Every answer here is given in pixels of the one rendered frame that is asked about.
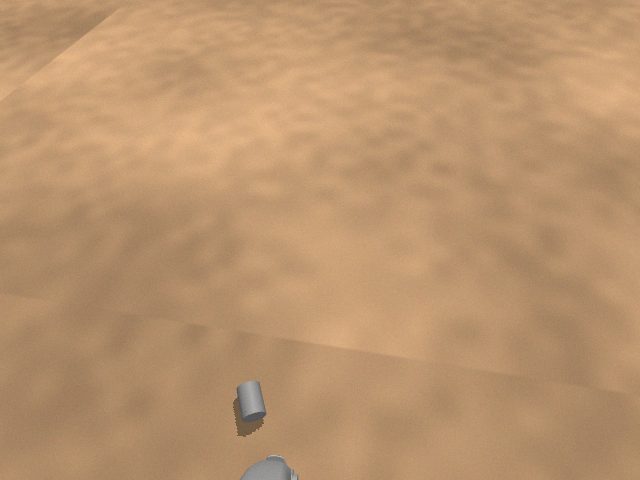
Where can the can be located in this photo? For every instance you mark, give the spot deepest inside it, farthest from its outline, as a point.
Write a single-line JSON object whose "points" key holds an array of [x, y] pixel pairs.
{"points": [[251, 401]]}

